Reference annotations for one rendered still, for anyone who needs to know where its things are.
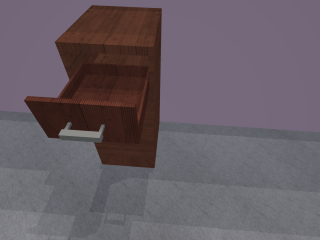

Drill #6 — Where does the cabinet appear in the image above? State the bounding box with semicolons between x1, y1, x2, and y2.
55;5;162;168

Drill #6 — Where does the drawer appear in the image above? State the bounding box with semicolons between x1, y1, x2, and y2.
24;62;150;144

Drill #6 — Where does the handle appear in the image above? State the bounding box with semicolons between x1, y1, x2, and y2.
58;122;105;143

